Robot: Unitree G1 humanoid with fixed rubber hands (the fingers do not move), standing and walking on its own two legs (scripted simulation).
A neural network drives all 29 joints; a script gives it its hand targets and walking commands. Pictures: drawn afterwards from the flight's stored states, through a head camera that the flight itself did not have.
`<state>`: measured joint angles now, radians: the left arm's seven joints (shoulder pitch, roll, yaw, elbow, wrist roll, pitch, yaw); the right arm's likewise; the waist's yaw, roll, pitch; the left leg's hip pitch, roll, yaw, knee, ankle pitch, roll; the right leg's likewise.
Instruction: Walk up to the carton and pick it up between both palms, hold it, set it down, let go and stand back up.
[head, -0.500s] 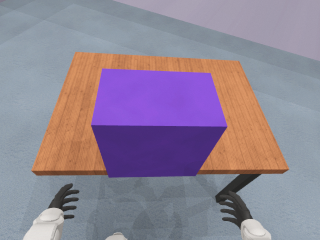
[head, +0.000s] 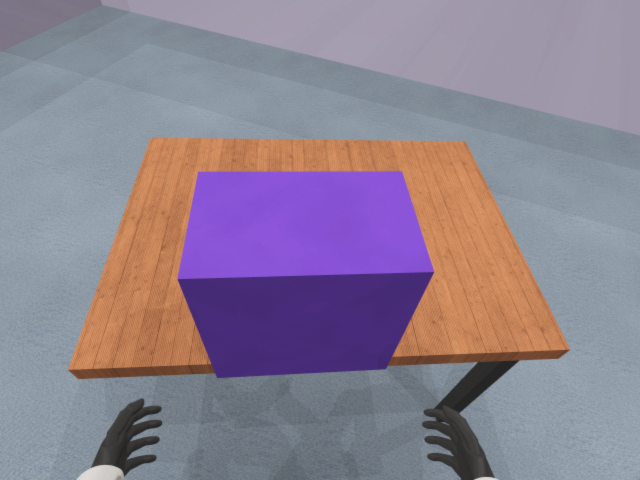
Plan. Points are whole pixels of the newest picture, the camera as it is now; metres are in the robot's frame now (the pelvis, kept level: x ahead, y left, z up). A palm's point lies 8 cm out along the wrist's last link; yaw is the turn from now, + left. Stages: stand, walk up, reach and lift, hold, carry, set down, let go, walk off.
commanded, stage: reach and lift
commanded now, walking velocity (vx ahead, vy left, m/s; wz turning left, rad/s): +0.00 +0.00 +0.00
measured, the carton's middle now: (303, 282) +0.42 +0.03 -0.03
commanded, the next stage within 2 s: none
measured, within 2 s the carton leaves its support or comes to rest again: neither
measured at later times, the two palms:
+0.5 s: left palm (109, 463) +0.17 +0.25 -0.07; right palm (490, 462) +0.18 -0.22 -0.07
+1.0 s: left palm (110, 425) +0.21 +0.25 -0.04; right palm (497, 424) +0.22 -0.23 -0.04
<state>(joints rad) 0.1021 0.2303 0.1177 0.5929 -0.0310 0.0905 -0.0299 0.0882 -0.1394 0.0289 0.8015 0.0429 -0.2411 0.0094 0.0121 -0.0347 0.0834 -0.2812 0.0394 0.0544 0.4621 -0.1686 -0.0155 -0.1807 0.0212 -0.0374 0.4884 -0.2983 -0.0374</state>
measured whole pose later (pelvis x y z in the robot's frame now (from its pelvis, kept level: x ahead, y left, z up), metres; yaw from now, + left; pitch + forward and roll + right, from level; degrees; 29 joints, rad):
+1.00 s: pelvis +0.02 +0.00 -0.01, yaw +0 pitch +0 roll +0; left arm 0.14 0.29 -0.03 0.68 -0.24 -0.49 -0.02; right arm 0.08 -0.24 0.09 0.86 0.31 -0.62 0.06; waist 0.03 -0.03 -0.02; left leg -0.31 0.04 0.04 0.56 -0.25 -0.02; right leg -0.21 0.02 -0.03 0.57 -0.37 -0.04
